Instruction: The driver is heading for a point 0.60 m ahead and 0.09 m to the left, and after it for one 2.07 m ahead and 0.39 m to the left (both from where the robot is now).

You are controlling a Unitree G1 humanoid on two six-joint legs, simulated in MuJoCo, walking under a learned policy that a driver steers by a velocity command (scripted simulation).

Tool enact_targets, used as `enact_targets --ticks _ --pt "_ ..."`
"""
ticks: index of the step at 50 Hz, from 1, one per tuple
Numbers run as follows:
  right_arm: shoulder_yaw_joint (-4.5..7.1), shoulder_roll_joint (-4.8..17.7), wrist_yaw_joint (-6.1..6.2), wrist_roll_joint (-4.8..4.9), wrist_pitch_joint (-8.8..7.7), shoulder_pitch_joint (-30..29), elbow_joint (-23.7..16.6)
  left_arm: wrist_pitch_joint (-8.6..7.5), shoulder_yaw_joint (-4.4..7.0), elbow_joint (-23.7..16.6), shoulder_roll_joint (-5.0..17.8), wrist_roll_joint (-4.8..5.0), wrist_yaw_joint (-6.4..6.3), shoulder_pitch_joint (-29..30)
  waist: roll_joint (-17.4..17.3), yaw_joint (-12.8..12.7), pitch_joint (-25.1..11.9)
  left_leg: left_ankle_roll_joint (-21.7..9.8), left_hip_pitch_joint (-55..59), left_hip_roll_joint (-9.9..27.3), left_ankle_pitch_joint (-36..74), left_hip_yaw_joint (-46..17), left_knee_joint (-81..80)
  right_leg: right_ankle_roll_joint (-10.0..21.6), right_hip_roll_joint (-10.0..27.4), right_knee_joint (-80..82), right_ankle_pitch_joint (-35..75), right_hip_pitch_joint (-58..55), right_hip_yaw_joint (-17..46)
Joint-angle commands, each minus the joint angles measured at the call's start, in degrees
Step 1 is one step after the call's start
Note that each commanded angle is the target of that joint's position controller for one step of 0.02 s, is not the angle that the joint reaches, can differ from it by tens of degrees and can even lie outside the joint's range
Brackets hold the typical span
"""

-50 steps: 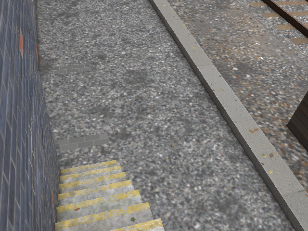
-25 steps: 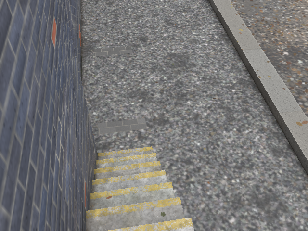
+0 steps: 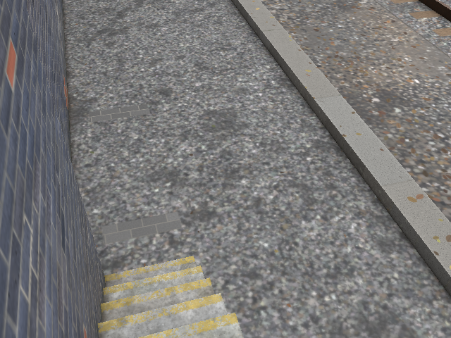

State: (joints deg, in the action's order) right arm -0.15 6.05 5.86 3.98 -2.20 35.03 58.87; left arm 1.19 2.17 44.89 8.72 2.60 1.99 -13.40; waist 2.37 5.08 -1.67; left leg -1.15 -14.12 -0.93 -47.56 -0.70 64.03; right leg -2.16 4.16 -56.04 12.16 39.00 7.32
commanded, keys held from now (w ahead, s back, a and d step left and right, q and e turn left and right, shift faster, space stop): w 0.18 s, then no key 0.62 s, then w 0.20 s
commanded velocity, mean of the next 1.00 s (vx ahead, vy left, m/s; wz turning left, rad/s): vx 0.24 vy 0.00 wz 0.00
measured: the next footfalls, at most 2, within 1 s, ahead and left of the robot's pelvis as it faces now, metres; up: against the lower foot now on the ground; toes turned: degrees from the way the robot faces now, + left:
right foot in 0.18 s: +0.20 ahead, -0.19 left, -0.20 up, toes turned +0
left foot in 0.76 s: +0.41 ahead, +0.12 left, -0.41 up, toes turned -13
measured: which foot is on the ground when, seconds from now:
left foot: down 0.00-0.14, up 0.16-0.74, down 0.76-1.00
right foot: up 0.00-0.16, down 0.18-0.76, up 0.78-0.98, down 1.00-1.00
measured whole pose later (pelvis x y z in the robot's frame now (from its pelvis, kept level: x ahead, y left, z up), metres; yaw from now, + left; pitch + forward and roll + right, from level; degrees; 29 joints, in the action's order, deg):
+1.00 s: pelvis +0.31 +0.03 -0.30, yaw -2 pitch -1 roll -5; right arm -1.0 5.1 -0.9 1.3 1.7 31.0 62.6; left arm 4.9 0.8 51.2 6.6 2.0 -3.0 -16.9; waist -2.3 3.0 -1.6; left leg -1.8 -14.3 -0.6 -14.0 -9.7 24.8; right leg -1.1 1.1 -101.2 -43.4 34.8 0.2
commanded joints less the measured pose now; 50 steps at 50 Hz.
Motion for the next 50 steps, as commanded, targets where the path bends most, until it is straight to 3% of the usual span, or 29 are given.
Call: enact_targets --ticks 1,3,5,7,8,9,10,11,13,15,16,17,19,20,21,23,25,28,34,37,39,40,41,43,44,45,46,47,50 --pt "1.92 7.26 1.13 0.64 0.66 3.47 -1.98 -1.66 0.01 -5.1 2.09 -1.21 2.22 7.4 -2.19 2.45 15.24 -11.13 -6.31 9.29 16.7 -17.1 -12.45 0.6 1.54 17.82 19.75 7.3 0.36" --pt "2.68 9.27 -0.41 0.47 -0.08 -1.3 -2.9 -2.04 0.54 -6.15 3.26 -0.59 1.0 8.99 -1.18 2.3 17.1 -11.64 -12.45 7.85 16.62 -17.23 -14.77 1.51 -0.73 23.33 10.76 -1.68 -1.08" --pt "5.82 15.43 -2.53 -1.8 0.13 -5.34 -0.95 -1.26 1.77 -4.05 5.65 -0.12 -0.02 1.42 -11.48 -0.77 12.1 -12.07 -13.15 10.27 26.84 -14.38 -7.02 3.87 -0.66 26.46 -7.57 -16.56 -4.65" --pt "5.6 10.75 -4.74 -2.34 -1.38 -4.56 1.68 -2.4 4.32 3.22 10.59 -0.67 -1.04 -12.95 -7.05 -6.38 0.33 -7.9 -8.0 5.7 38.15 -5.51 15.27 5.19 -1.38 36.12 9.96 -33.48 -10.02" --pt "5.92 10.57 -4.58 -1.64 -1.96 -7.14 2.02 -2.62 4.63 8.03 10.5 -2.41 -1.52 -26.74 -3.64 -14.6 -2.89 -4.05 -14.89 1.72 34.22 -3.35 35.1 7.65 1.09 42.12 18.58 -47.97 -9.4" --pt "5.85 7.97 -3.5 -2.37 -2.11 -11.36 1.82 -2.68 3.28 11.64 7.95 -3.05 -1.93 -35.49 9.64 -20.21 0.62 -2.03 -35.31 -8.07 -8.39 -4.79 60.81 11.48 6.43 33.83 36.17 -59.11 -3.45" --pt "5.03 4.53 -3.09 -1.03 -2.89 -7.58 -1.25 -3.0 0.2 12.18 5.62 -5.03 -1.34 -33.29 17.2 -14.16 -1.29 -0.36 -46.34 -7.47 -14.25 -12.02 66.04 13.99 11.55 17.29 55.27 -61.61 2.53" --pt "4.92 7.05 -2.75 -0.98 -1.83 -6.25 -2.93 -3.8 -1.6 10.16 2.28 -3.47 -0.43 -28.74 12.28 -10.65 -4.88 2.32 -48.12 -5.46 -3.89 -15.0 54.79 17.25 13.45 17.79 49.41 -59.11 6.36" --pt "2.81 3.31 -2.39 -0.59 0.31 -11.84 -7.35 -4.04 -0.91 11.35 7.24 -1.75 0.11 -19.25 6.11 -4.49 -6.65 2.53 -45.62 0.71 6.01 -12.3 48.77 20.68 19.28 27.32 8.05 -43.22 15.51" --pt "2.42 4.83 -2.33 1.52 2.26 -16.96 -9.2 -4.1 -0.7 10.69 8.15 -5.4 -0.37 -15.71 4.16 -4.04 0.19 1.99 -47.53 2.66 27.38 -13.43 32.53 20.5 19.65 31.02 -6.98 -26.85 19.62" --pt "2.08 5.0 -3.17 -1.46 3.41 -17.29 -8.56 -4.53 -3.87 9.51 1.32 -6.56 -2.0 -10.54 -2.6 -0.45 4.12 2.13 -37.68 3.92 40.95 -14.93 11.31 18.0 14.61 28.89 -2.34 -16.05 12.86" --pt "1.86 2.85 -4.28 -4.8 4.05 -13.2 -7.45 -4.19 -4.77 9.08 -0.21 -6.25 -2.98 -6.62 -3.17 2.89 -0.08 2.02 -20.75 4.47 49.93 -8.02 -4.92 14.66 7.63 27.4 4.8 -9.88 4.53" --pt "2.08 3.46 -4.47 -4.41 4.74 -4.7 -3.82 -6.06 -3.88 9.9 7.88 -6.12 -2.24 -3.73 3.7 5.84 -6.34 3.58 -0.8 0.15 58.28 -2.01 6.93 15.35 7.56 26.37 21.01 -3.11 1.38" --pt "2.51 5.1 -4.35 -4.73 5.4 -8.04 -5.44 -6.46 -3.76 9.18 8.23 -5.06 -2.11 -2.93 2.7 5.1 -4.87 3.14 -3.09 0.59 60.98 -4.04 1.75 15.89 5.92 25.42 17.69 -5.5 -0.14" --pt "2.47 5.55 -4.31 -4.5 5.41 -17.89 -8.52 -7.02 -3.87 11.56 6.32 -3.08 -3.21 -10.1 6.78 -1.53 -0.7 3.13 -22.44 2.42 58.62 -9.12 -1.65 16.14 7.69 21.43 7.03 -22.39 5.81" --pt "2.57 5.97 -4.87 -2.41 3.9 -30.5 -13.39 -6.72 -3.67 15.91 2.83 -3.82 -4.39 -24.43 7.37 -9.3 5.87 2.23 -45.91 2.66 45.86 -20.33 -12.81 17.14 10.82 21.3 -3.06 -41.37 17.92" --pt "3.11 7.18 -5.91 -0.48 2.24 -32.92 -14.46 -5.8 -1.99 15.38 4.75 -5.09 -5.18 -24.77 8.7 -8.94 6.73 2.83 -49.15 3.8 40.56 -24.55 -16.68 19.48 14.23 24.93 -8.13 -44.14 24.15" --pt "2.67 4.69 -8.09 -2.83 3.15 -24.83 -10.24 -4.6 -2.51 11.79 2.93 -1.21 -7.66 -12.49 2.37 -5.11 8.38 4.3 -10.83 3.67 71.9 -8.71 -32.36 14.08 5.16 21.81 -23.57 -9.34 4.7" --pt "3.46 7.94 -7.92 -1.68 5.45 -24.32 -12.12 -1.12 0.19 6.4 5.36 -0.25 -7.15 -8.69 -2.77 -9.72 10.43 3.68 -3.61 9.08 75.0 -7.85 -57.3 10.77 1.35 7.23 -33.78 -15.56 5.91" --pt "5.26 9.34 -6.59 -3.18 3.61 -1.6 -4.21 0.55 -0.34 7.19 2.44 -1.2 -6.13 -10.57 -6.35 -2.08 4.49 1.63 13.86 10.31 75.81 -2.34 -61.46 7.43 -2.21 -11.24 -30.27 -12.16 4.02" --pt "3.39 9.38 -7.36 -5.48 2.28 9.23 0.48 1.18 -0.82 8.82 -1.71 0.85 -3.65 -11.38 -21.34 1.63 -3.81 1.35 31.03 14.39 111.03 -5.43 -40.46 0.34 -8.15 -47.46 -67.08 3.88 -6.77" --pt "1.06 5.38 -8.49 -4.31 2.06 3.68 1.04 1.75 -0.47 10.22 -3.77 1.68 -2.86 -21.91 -27.95 -5.91 -5.23 -1.83 32.22 13.52 116.55 -5.17 -24.34 -1.93 -9.42 -55.84 -74.26 9.13 -1.19" --pt "3.41 13.6 -9.18 -0.41 1.78 -6.23 1.43 1.35 -2.65 3.91 -5.3 1.07 -3.17 -20.78 -35.24 -12.01 -11.6 -13.11 24.46 23.59 57.63 -26.09 -40.15 -2.59 -1.8 -40.29 -59.52 6.29 -1.79" --pt "0.54 3.78 -8.4 -3.33 3.7 -2.83 -1.69 4.26 0.02 8.24 1.67 0.07 -4.62 -6.19 -6.92 0.73 -0.59 -3.96 14.44 14.23 28.4 -18.14 -47.65 -1.36 -6.87 -47.02 -64.32 7.44 -8.25" --pt "-0.29 3.79 -8.63 -3.68 3.53 -0.88 -0.22 4.3 -0.47 7.59 -0.86 -0.37 -4.88 -6.9 -9.98 -2.57 0.65 -3.74 10.17 9.97 28.43 -14.67 -43.16 -1.11 -6.44 -48.62 -71.49 5.94 -11.48" --pt "2.23 16.84 -8.21 -3.17 2.36 -6.06 0.54 3.46 -2.44 2.02 -6.6 -0.21 -4.57 -9.35 -20.94 -9.41 4.23 -15.22 -1.15 21.52 -2.27 -43.14 -53.82 -0.29 -2.16 -43.19 -57.27 3.55 -5.74" --pt "1.55 12.96 -6.82 -3.07 2.34 -8.0 -0.82 2.55 -1.89 2.12 -2.35 0.14 -4.78 -6.16 -12.27 -6.93 10.99 -13.85 -4.07 22.04 -7.84 -42.57 -58.36 0.53 -1.15 -45.53 -52.38 6.6 -4.15" --pt "0.22 8.48 -6.08 -2.65 3.1 -5.58 0.52 3.36 -1.47 2.96 -0.85 0.8 -4.64 -3.56 -11.45 -4.8 11.96 -8.82 -4.26 17.85 -6.85 -37.24 -59.23 0.81 -2.33 -50.27 -53.94 7.15 -7.01" --pt "0.73 7.71 -5.87 -2.77 2.64 -3.58 0.48 3.35 -1.45 6.03 -1.97 -1.4 -4.78 -9.69 -9.58 -5.88 9.63 -4.49 -3.67 12.38 7.95 -30.08 -54.3 1.71 -1.1 -43.45 -48.8 2.58 -9.0"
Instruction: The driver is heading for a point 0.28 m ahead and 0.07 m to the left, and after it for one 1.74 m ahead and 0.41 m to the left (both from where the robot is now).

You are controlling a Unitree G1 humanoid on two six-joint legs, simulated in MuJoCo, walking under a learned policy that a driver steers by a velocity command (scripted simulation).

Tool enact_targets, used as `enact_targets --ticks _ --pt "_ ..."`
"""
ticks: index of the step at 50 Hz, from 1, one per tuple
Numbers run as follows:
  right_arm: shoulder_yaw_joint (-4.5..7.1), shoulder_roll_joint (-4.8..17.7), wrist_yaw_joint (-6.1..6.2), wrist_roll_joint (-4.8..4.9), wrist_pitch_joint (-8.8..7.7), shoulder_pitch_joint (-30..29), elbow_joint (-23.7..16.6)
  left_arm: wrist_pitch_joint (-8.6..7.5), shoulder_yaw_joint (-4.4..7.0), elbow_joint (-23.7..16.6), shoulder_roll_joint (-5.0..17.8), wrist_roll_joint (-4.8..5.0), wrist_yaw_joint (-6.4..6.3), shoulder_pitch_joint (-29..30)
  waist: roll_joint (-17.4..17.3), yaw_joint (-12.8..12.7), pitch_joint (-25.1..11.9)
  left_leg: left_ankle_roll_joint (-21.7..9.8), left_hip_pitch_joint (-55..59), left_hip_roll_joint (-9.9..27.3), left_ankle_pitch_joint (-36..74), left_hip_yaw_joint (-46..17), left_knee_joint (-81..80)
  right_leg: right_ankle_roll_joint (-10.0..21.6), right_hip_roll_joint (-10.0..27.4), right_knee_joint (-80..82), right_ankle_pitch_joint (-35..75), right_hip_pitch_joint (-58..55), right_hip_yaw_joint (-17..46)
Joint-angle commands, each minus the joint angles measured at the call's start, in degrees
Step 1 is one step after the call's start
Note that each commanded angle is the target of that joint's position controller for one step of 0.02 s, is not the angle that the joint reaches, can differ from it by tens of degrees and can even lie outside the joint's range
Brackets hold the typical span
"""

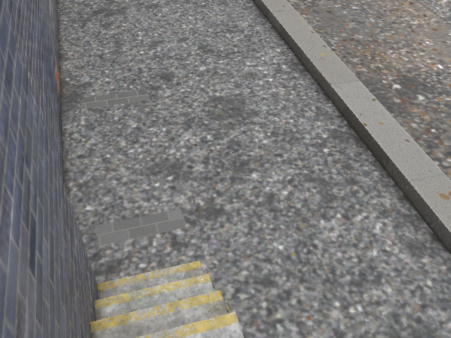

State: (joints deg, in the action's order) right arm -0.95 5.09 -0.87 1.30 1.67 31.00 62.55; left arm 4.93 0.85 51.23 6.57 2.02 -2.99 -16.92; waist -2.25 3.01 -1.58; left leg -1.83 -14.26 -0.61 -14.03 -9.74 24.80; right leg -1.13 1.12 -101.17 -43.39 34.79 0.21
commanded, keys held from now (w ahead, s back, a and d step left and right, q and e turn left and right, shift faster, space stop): w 1.00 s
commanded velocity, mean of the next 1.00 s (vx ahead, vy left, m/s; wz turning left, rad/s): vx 0.45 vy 0.00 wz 0.00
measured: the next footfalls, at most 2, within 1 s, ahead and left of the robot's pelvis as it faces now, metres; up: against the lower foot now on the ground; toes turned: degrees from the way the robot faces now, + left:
left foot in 1.00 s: +0.34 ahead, +0.16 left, -0.21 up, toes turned +3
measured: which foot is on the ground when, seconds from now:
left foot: down 0.00-0.60, up 0.62-0.98, down 1.00-1.00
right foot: down 0.00-0.90, up 0.92-1.00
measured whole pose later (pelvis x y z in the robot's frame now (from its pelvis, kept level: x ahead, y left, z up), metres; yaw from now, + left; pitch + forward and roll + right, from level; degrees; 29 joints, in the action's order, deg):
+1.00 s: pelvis +0.29 +0.06 -0.15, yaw +2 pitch +0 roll -13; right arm 4.1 20.8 -2.6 -1.5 -4.5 23.9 52.7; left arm -1.8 4.4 51.2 15.1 3.2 -3.5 -27.9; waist -8.3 5.2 -0.7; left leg -6.3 -10.6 11.6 26.0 -6.7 13.7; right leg -4.2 -10.1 -125.8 -50.9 17.7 3.0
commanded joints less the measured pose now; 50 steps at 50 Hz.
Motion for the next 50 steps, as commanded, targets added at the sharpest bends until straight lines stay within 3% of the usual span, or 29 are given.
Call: enact_targets --ticks 1,4,6,8,9,10,14,17,22,25,27,28,29,30,31,32,33,34,35,36,38,39,41,43,45,47,48,49,50 --pt "1.21 6.46 1.05 0.15 -0.98 3.16 -2.35 -0.51 -0.27 0.11 -0.99 -0.48 0.33 -6.52 -6.6 -3.32 8.18 -2.88 -2.17 10.02 -18.73 -17.06 -15.07 0.79 0.36 1.26 3.35 5.43 -4.38" --pt "0.89 5.46 1.91 1.01 -0.65 7.76 -1.7 -1.83 -0.73 -0.84 -2.26 -1.18 0.3 -3.31 -8.42 -2.77 5.6 -6.05 0.42 7.73 -8.57 -13.21 -11.72 1.7 -0.67 6.91 -3.56 3.32 -6.98" --pt "2.06 8.01 2.98 1.49 0.52 7.73 -1.78 -2.95 -0.89 -1.08 -2.25 -1.37 0.6 -5.51 -9.54 -4.25 5.3 -7.91 1.72 7.04 -4.22 -12.88 -10.04 2.6 -0.05 16.26 -4.52 -0.44 -5.91" --pt "3.2 8.69 2.96 2.58 1.03 7.96 -2.75 -3.9 0.54 -0.66 2.32 -0.17 1.19 -4.94 -4.72 -2.89 6.51 -7.29 0.0 4.59 7.74 -6.53 -8.11 6.92 -1.58 24.06 -2.08 -4.23 -3.44" --pt "2.76 6.99 2.62 1.96 0.57 10.58 -2.04 -4.07 0.85 -0.63 2.95 0.14 1.38 -3.34 -0.07 -1.25 5.93 -7.03 1.86 3.43 16.53 -3.29 -4.36 8.0 -1.67 21.16 1.53 -2.57 -2.55" --pt "2.86 6.52 2.28 1.4 0.39 12.95 -1.2 -4.32 0.7 -0.97 1.82 -0.06 1.86 -3.14 -0.9 -1.06 4.75 -7.77 4.54 2.92 22.48 -2.57 -0.93 8.18 -1.88 17.71 5.13 -0.71 -2.67" --pt "2.73 6.35 1.07 1.1 1.25 9.1 -2.87 -4.98 -1.27 -3.12 -0.3 -1.05 2.04 -3.41 -6.16 -2.35 2.66 -13.58 9.59 6.66 21.58 -9.46 0.93 5.71 -3.29 13.18 -3.47 5.39 -2.82" --pt "4.13 10.18 2.11 0.34 0.02 9.39 -4.2 -5.63 -1.56 -4.13 1.51 -0.61 0.71 -2.19 0.47 -0.47 3.32 -12.43 7.86 4.25 22.06 -5.41 4.11 5.24 -3.03 16.87 3.43 5.21 -1.19" --pt "4.94 10.22 2.14 -0.43 -2.89 13.42 -3.15 -6.13 -1.54 -7.35 3.12 0.02 -0.35 0.29 -1.86 1.34 4.02 -16.28 9.7 4.89 25.73 -11.28 6.0 3.18 -3.86 4.96 10.2 10.58 -0.81" --pt "5.36 12.17 2.18 0.43 -3.19 10.33 -3.94 -6.7 -2.32 -10.33 1.58 0.26 -0.95 1.1 -5.71 -0.14 3.42 -20.56 10.86 8.93 25.89 -18.77 6.13 1.58 -4.42 1.38 -8.29 15.1 -0.33" --pt "6.49 15.17 2.08 1.65 -3.05 5.34 -6.05 -6.92 -2.77 -11.73 1.16 0.15 -0.5 -1.08 -3.05 -2.91 0.83 -19.81 8.63 7.68 22.64 -18.75 9.11 2.57 -3.68 12.19 -1.78 11.46 1.08" --pt "5.7 12.49 1.55 1.11 -3.02 -0.34 -8.9 -7.65 -2.3 -12.51 3.65 0.1 -0.15 0.45 5.09 -3.44 1.38 -16.44 1.25 2.97 30.15 -10.33 13.44 4.41 -2.77 19.9 11.13 4.24 4.32" --pt "6.02 12.87 0.72 0.85 -3.56 -7.56 -11.28 -8.42 -1.02 -11.45 6.89 -0.36 0.66 -5.59 11.02 -7.83 0.17 -11.83 -12.76 -2.2 33.04 -3.34 20.98 9.11 0.15 30.09 20.87 -10.0 13.26" --pt "6.4 15.11 0.08 0.85 -4.79 -22.84 -16.34 -9.22 0.93 -9.31 12.09 -0.68 0.76 -16.7 14.94 -16.43 4.25 -9.4 -34.27 -3.59 21.21 -6.17 28.71 14.48 3.74 41.78 26.47 -22.97 29.54" --pt "5.72 12.98 0.75 1.02 -6.42 -32.65 -20.17 -10.92 1.92 -6.73 15.78 -0.2 -0.2 -21.45 20.52 -17.3 13.19 -7.23 -56.14 -6.5 -10.01 -13.26 34.75 19.83 9.51 49.05 31.06 -29.7 48.57" --pt "5.1 12.09 1.05 3.04 -8.52 -35.09 -20.51 -12.12 1.18 -6.99 13.52 0.95 -1.29 -20.22 15.35 -15.2 19.38 -5.17 -66.68 -5.42 -14.36 -19.72 34.96 20.41 13.46 48.51 37.79 -30.2 55.02" --pt "5.27 12.36 1.0 4.56 -9.49 -30.89 -18.16 -11.67 -0.36 -8.28 8.38 1.37 -1.9 -13.15 12.32 -9.24 21.24 -1.81 -61.01 -4.19 -12.12 -15.27 31.73 18.09 13.43 44.32 37.18 -20.57 48.03" --pt "5.84 12.95 0.65 2.69 -8.53 -21.0 -14.39 -10.47 -0.06 -8.45 7.96 0.74 -2.0 -9.51 15.75 -4.19 15.59 -0.37 -50.89 -1.58 2.09 -9.79 33.52 16.47 12.62 41.71 36.79 -15.64 41.5" --pt "6.41 13.0 0.43 0.51 -6.87 -14.89 -12.48 -9.44 0.41 -7.52 7.65 0.68 -1.83 -10.05 12.52 -0.92 11.76 0.56 -38.92 -2.07 18.55 -0.37 32.79 14.35 7.64 38.51 26.3 -6.64 31.78" --pt "5.72 11.58 -0.6 -0.24 -5.38 -14.37 -12.47 -9.81 0.63 -7.37 6.49 1.29 -1.98 -8.46 12.49 -0.12 10.07 0.2 -37.4 -0.2 29.72 0.07 36.11 11.38 6.46 35.24 16.86 -4.39 26.44" --pt "4.91 11.08 -1.39 -0.67 -2.93 -14.23 -13.99 -9.27 1.49 -6.69 7.46 1.53 -2.39 -10.32 3.94 -0.22 7.44 -0.19 -27.85 -0.76 42.98 4.05 29.39 8.14 1.69 35.14 1.36 -0.62 19.4" --pt "4.11 9.37 -1.23 -1.27 -2.63 -16.74 -16.43 -9.33 1.51 -6.8 7.65 1.02 -3.24 -7.93 3.39 1.01 7.06 -0.39 -19.91 0.32 46.59 3.78 25.01 7.76 0.07 37.23 -1.09 3.61 19.45" --pt "4.62 11.72 -1.17 -0.56 -2.71 -15.98 -17.28 -8.64 2.2 -7.65 9.58 0.5 -3.66 -2.65 3.73 3.42 6.68 -0.64 -2.61 2.18 51.92 5.55 11.87 3.78 -3.15 34.12 -1.26 7.54 11.85" --pt "6.01 14.66 -1.43 -1.4 -2.67 -6.38 -14.84 -8.53 2.43 -7.23 9.56 0.17 -2.6 -2.36 2.91 6.49 0.16 -0.7 9.84 4.92 62.15 6.52 3.02 1.69 -4.35 23.57 5.65 -0.82 7.2" --pt "7.19 16.78 -1.34 -3.51 -2.48 4.52 -9.75 -8.58 3.16 -5.08 10.6 1.66 -1.27 -1.54 -0.98 10.26 -3.0 -4.32 15.95 7.91 67.93 6.52 -11.17 -1.91 -7.05 3.77 18.23 -11.9 2.29" --pt "7.45 18.05 -1.24 -2.75 -3.16 15.78 -2.77 -7.91 2.89 -4.77 9.31 1.4 -0.74 1.78 -6.38 12.55 -0.15 -7.66 22.55 13.64 75.19 2.89 -18.52 -4.19 -10.35 -17.75 4.02 -6.61 0.11" --pt "6.44 15.69 -0.88 -2.79 -3.99 24.45 1.31 -8.08 3.04 -6.63 8.08 1.01 -1.02 8.71 -10.05 17.9 5.06 -8.54 24.82 16.01 75.36 1.27 -22.57 -6.16 -15.95 -32.63 -12.59 -1.09 -0.38" --pt "3.57 11.68 -2.28 -3.29 -5.68 30.03 3.35 -7.98 2.91 -6.99 7.21 1.37 0.24 9.16 -5.39 18.17 3.25 -6.61 32.05 13.92 64.55 3.53 -6.25 -4.36 -16.77 -37.94 -17.13 9.29 3.14" --pt "2.35 11.95 -3.13 -3.25 -4.77 32.18 6.58 -7.98 2.4 -8.96 3.25 0.56 1.39 9.96 -16.46 15.61 5.28 -1.23 29.2 10.81 74.64 7.05 3.04 -1.68 -15.85 -42.07 -17.46 14.04 2.9"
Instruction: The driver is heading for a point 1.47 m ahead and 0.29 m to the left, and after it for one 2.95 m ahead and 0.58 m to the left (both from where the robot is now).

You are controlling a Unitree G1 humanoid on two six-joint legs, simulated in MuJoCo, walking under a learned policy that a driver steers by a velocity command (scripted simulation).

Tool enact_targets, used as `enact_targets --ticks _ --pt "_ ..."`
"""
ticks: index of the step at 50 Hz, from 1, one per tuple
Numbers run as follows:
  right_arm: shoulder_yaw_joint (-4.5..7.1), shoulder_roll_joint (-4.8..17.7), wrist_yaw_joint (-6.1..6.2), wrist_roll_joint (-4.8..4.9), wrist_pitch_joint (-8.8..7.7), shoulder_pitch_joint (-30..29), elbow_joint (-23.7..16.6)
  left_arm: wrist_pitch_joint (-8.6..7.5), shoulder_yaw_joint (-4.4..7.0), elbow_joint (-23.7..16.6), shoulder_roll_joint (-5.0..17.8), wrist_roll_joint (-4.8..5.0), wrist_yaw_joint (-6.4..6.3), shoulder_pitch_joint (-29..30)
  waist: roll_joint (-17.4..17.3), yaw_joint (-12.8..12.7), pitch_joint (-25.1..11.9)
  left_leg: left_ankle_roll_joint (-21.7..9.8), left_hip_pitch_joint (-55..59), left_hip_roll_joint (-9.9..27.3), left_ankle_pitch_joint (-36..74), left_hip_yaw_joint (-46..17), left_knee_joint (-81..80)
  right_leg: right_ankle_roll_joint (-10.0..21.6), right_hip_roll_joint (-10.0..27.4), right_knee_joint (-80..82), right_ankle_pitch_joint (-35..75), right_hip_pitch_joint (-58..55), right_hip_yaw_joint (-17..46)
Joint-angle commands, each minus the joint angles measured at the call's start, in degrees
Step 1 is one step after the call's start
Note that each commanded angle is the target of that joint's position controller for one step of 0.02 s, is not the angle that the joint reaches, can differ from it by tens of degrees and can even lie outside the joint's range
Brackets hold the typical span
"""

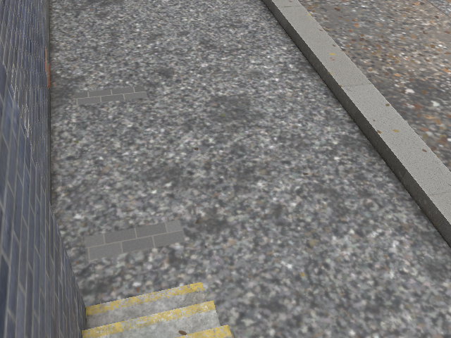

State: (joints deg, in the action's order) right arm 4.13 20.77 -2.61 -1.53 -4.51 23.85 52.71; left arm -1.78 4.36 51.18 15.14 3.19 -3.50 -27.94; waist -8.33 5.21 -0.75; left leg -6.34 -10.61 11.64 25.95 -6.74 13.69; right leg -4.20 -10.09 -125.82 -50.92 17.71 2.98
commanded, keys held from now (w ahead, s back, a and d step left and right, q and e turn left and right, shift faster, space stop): w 1.00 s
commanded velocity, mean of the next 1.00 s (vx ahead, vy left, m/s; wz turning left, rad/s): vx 0.50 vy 0.00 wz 0.00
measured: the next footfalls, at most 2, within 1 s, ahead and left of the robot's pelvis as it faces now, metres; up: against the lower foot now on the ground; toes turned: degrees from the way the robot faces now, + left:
right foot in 0.38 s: +0.28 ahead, -0.07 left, -0.20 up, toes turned +5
left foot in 0.92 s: +0.46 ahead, +0.23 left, -0.41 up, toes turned -1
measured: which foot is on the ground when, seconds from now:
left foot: down 0.00-0.38, up 0.40-0.90, down 0.92-1.00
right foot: up 0.00-0.36, down 0.38-0.92, up 0.94-1.00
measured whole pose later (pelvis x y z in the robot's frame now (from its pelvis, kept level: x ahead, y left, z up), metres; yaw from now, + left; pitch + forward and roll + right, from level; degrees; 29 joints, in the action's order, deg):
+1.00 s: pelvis +0.43 +0.13 -0.48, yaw +0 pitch +0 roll -3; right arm 1.9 12.4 -0.9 1.1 0.4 22.4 52.1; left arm 0.8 3.1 50.1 12.6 3.4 -1.2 -20.2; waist 0.1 2.0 -0.8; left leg -2.2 -13.3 1.6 -17.2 -1.8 31.6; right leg -2.0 -4.7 -111.3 -46.8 34.0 9.7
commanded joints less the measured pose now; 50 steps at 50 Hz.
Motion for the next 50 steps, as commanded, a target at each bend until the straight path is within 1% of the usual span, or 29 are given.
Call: enact_targets --ticks 1,2,3,4,5,6,7,9,11,12,15,18,19,20,21,23,24,26,28,31,35,41,44,45,46,47,48,49,50 --pt "-3.42 -1.8 1.31 1.15 1.84 27.19 12.66 0.26 -1.65 -10.37 -10.85 -1.27 3.82 3.12 -23.47 -4.28 3.67 6.06 27.24 -5.13 40.42 8.04 26.63 4.11 -0.64 0.48 5.17 38.23 6.32" --pt "0.28 8.78 3.37 4.42 2.07 9.96 10.01 0.96 -3.7 -11.38 -12.39 -0.49 4.27 -2.04 -24.56 -13.83 3.58 -5.99 23.34 3.23 10.15 -6.53 24.91 4.4 8.16 27.92 19.18 43.92 7.02" --pt "0.46 7.6 3.75 4.06 3.37 4.24 8.16 1.25 -4.59 -11.13 -9.82 0.89 2.82 4.86 -17.23 -10.97 5.1 -10.44 6.05 8.71 -10.91 -14.95 18.93 4.87 13.58 35.8 20.03 41.12 5.5" --pt "-1.24 1.03 3.91 1.41 2.18 5.2 8.63 0.69 -3.59 -8.9 -4.34 1.3 1.68 6.45 -1.5 -8.81 4.49 -10.78 -0.08 7.14 -1.96 -22.25 20.29 4.35 13.45 22.06 20.71 39.03 3.87" --pt "1.9 8.68 4.77 4.45 0.75 10.83 10.78 -0.61 -3.28 -11.47 -2.68 2.39 1.56 11.19 -3.19 -7.76 4.07 -11.81 3.85 11.62 -14.99 -36.99 20.85 4.92 14.29 30.21 26.85 50.49 7.96" --pt "1.2 5.09 4.84 3.73 -0.83 13.87 10.67 -1.21 -2.18 -13.93 2.32 1.64 1.78 15.16 1.3 -6.03 1.87 -10.14 5.92 12.71 -7.72 -41.61 19.27 5.56 14.31 34.97 28.65 50.79 9.18" --pt "-1.54 -2.71 6.68 3.82 0.19 7.84 9.28 -0.75 -2.53 -13.26 1.42 0.9 1.98 14.22 9.0 -9.07 5.51 -6.45 -10.27 6.72 -13.06 -24.23 24.46 5.43 17.86 59.0 50.25 37.25 10.24" --pt "-1.45 0.83 6.89 2.36 -0.52 6.0 7.87 0.54 -3.13 -8.3 -4.04 -1.28 3.83 8.1 4.87 -10.58 2.41 -3.85 -27.86 2.56 -25.24 -18.18 26.77 4.75 9.94 45.93 58.62 13.45 -0.36" --pt "-3.22 -7.61 7.56 5.63 -0.52 12.76 8.96 0.48 -2.59 -12.31 -0.88 -0.67 5.09 19.95 5.14 -3.71 9.54 -2.06 -20.31 -4.02 -64.65 -14.48 34.04 6.59 12.53 62.64 72.08 31.04 3.71" --pt "-4.02 -9.54 8.4 6.33 -0.41 10.31 6.97 0.32 -3.03 -14.04 -1.27 -2.67 5.61 22.74 9.72 -3.35 12.81 -0.34 -26.78 -9.03 -65.3 -7.45 34.72 6.31 11.66 77.69 85.87 22.44 1.13" --pt "-2.48 -6.15 8.41 4.48 0.89 7.03 6.51 -0.02 -3.86 -15.53 -4.24 -1.85 6.07 23.42 4.47 -1.26 12.95 -3.68 -36.94 -9.93 -64.2 -4.93 37.48 2.72 8.69 87.28 81.31 1.41 -2.81" --pt "-0.33 -3.53 4.69 3.77 0.34 -7.99 4.1 -0.91 0.36 -0.93 1.58 -2.42 4.2 -15.14 5.97 -21.16 -0.74 -0.66 -40.58 -10.18 -39.91 0.85 72.31 6.84 9.56 83.18 77.27 -26.0 -5.56" --pt "0.37 -2.59 5.02 6.08 0.52 -7.36 3.75 -1.58 -0.87 0.84 0.46 -1.11 3.44 -24.33 18.6 -26.54 3.82 4.65 -37.2 -19.3 -46.49 8.31 104.9 14.84 17.38 114.15 73.43 -25.23 2.61" --pt "-0.43 -9.99 4.79 2.94 -0.04 -4.6 1.82 -2.14 -2.7 4.6 -3.2 -2.42 4.14 -22.15 29.01 -17.46 5.52 3.87 -53.23 -23.29 -76.21 0.05 116.2 17.22 20.03 92.04 104.26 -30.75 9.8" --pt "-1.18 -10.92 3.5 4.78 -0.79 6.64 0.77 -3.01 -3.88 2.4 -3.72 -4.85 5.73 -14.32 31.17 -6.49 -0.5 2.72 -55.91 -22.11 -70.16 -12.11 108.95 23.91 26.42 88.24 105.16 -30.52 25.18" --pt "0.53 -7.47 3.78 5.43 -0.47 5.19 2.57 -4.05 -3.5 5.53 -4.64 -4.58 7.8 -14.38 10.22 -4.84 -0.39 -0.43 -57.59 -19.42 -56.62 -13.76 96.85 23.64 28.21 89.63 81.19 -18.98 23.14" --pt "-0.68 -10.66 4.39 6.41 -0.55 -1.39 -1.99 -3.09 -1.59 4.68 1.76 -5.72 6.58 -8.38 12.54 -1.96 0.6 0.71 -60.4 -15.68 -52.54 -13.12 89.32 24.84 31.29 96.76 56.02 -12.37 37.21" --pt "-1.89 -12.59 3.79 3.46 3.02 -8.54 -3.86 -1.59 -4.62 2.66 -6.01 -8.05 2.32 0.96 5.79 2.05 5.13 6.08 -46.31 -9.88 -31.7 -12.57 59.31 21.82 25.85 96.44 46.15 6.16 34.13" --pt "-1.64 -12.13 2.86 0.64 5.19 -3.82 -3.06 -1.91 -3.32 -1.12 0.51 -6.57 1.63 6.24 8.8 4.21 1.54 7.54 -31.92 -11.08 -15.58 -1.12 66.87 20.12 19.94 94.07 46.32 18.72 26.32" --pt "-1.07 -8.9 2.18 1.46 4.87 -13.6 -8.78 -2.29 -4.7 0.09 -3.36 -4.22 -0.11 -3.09 10.76 -1.82 5.45 7.15 -40.2 -8.0 -9.5 -7.97 49.31 18.55 18.52 90.48 34.94 6.32 25.65" --pt "-1.11 -8.36 1.19 2.86 3.8 -19.27 -11.4 -0.5 -2.99 0.35 -0.4 -1.71 -0.75 -6.07 19.57 -7.7 10.13 7.35 -26.82 -9.47 -7.43 -1.04 26.18 17.96 15.12 90.38 27.05 8.12 17.74" --pt "-0.77 -6.54 1.0 1.87 4.7 -18.2 -10.95 1.28 -1.59 -2.72 -0.42 -1.65 0.96 -0.52 15.83 -11.46 7.58 3.42 -14.88 -5.65 -6.55 1.13 5.05 14.11 15.69 77.18 37.58 0.3 15.3" --pt "1.68 -3.2 2.19 0.68 4.54 3.7 -3.68 1.49 -1.32 -2.54 0.51 -1.41 1.2 4.81 13.05 -2.06 3.01 1.94 3.05 -5.71 -4.61 7.68 0.91 10.89 11.9 54.89 49.18 3.68 11.26" --pt "1.18 -4.5 2.43 -0.28 4.03 8.36 -2.01 1.24 -1.59 -1.52 -0.71 -0.06 1.83 1.68 10.29 -1.46 0.94 0.29 6.75 -2.89 -5.89 6.61 -5.18 8.34 9.65 43.33 39.05 3.28 9.85" --pt "0.03 -3.89 2.1 -1.92 4.58 20.5 1.62 1.2 -1.3 0.65 -1.72 0.61 2.39 3.91 4.48 5.85 -3.94 -2.05 24.37 1.51 5.36 4.91 7.91 4.76 5.0 18.75 21.54 17.57 6.72" --pt "-2.08 -5.2 1.41 -0.44 5.41 22.96 3.92 1.4 -1.48 -0.21 -6.72 -0.23 3.28 3.07 -12.19 4.89 -2.41 2.05 35.06 -0.39 22.98 5.26 27.81 3.43 -0.68 1.38 -6.53 38.01 6.62" --pt "-2.79 -5.71 1.09 3.39 5.66 22.73 4.42 1.96 -1.79 -2.58 -6.76 -0.16 2.72 -2.43 -19.92 -0.09 -2.51 3.13 30.82 -1.5 21.04 -0.43 31.29 1.54 1.91 0.37 -2.76 42.27 7.33" --pt "-1.52 0.24 1.51 5.03 6.03 17.92 3.42 2.01 -2.26 -6.14 -5.83 1.06 2.44 -2.76 -21.65 -3.96 -3.75 -4.56 24.51 5.39 1.48 -16.05 21.45 0.22 4.85 4.43 2.63 43.21 5.79" --pt "-2.39 -2.49 2.39 4.13 6.12 9.93 2.3 2.2 -2.57 -8.08 -5.35 1.12 2.38 3.3 -4.17 -5.81 0.27 -5.89 14.45 6.97 -21.37 -21.19 16.08 2.2 11.32 14.94 14.14 45.02 7.05"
